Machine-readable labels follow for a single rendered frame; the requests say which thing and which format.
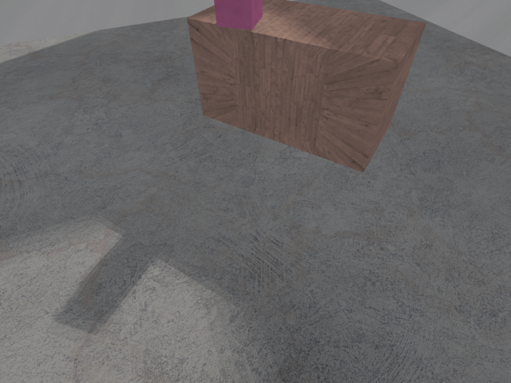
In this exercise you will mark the pedestal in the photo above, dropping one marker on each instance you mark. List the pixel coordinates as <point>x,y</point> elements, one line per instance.
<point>323,80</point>

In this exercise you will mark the carton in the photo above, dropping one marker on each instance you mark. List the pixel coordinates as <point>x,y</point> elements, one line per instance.
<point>239,14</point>

